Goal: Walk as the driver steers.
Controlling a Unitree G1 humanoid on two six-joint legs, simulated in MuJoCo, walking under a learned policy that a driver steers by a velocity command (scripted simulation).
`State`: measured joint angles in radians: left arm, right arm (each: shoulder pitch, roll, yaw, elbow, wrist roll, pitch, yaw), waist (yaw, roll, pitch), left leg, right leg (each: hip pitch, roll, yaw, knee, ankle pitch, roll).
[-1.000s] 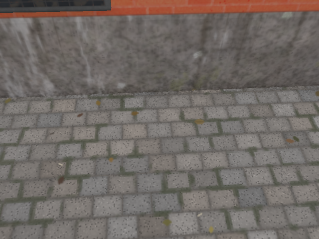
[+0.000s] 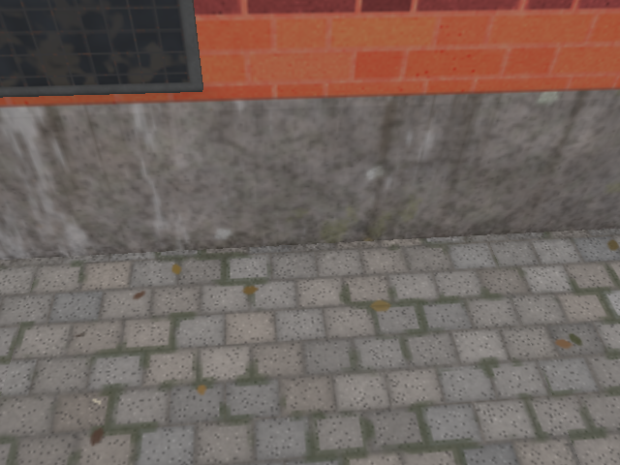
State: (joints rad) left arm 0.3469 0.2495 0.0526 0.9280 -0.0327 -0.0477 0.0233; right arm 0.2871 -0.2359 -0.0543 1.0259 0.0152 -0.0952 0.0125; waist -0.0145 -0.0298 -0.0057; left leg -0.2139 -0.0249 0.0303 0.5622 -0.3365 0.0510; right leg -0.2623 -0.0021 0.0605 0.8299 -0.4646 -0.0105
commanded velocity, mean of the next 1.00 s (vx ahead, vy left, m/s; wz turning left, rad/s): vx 0.25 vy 0.00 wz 0.01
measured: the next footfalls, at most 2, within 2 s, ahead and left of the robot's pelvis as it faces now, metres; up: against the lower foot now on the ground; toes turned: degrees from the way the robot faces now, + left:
right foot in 0.40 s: +0.36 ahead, -0.15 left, +0.00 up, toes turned -1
left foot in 0.80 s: +0.40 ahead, +0.08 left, +0.00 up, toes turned +1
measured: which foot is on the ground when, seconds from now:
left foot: down 0.00-0.40, up 0.42-0.78, down 0.80-1.00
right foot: up 0.00-0.38, down 0.40-1.00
